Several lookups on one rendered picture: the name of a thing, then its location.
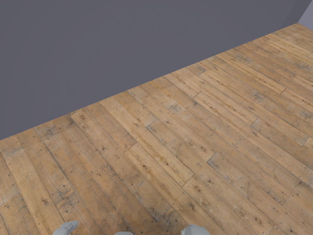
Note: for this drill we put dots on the robot right thigh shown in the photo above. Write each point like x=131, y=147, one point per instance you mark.
x=194, y=230

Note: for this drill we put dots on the robot left hand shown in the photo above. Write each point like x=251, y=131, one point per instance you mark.
x=66, y=228

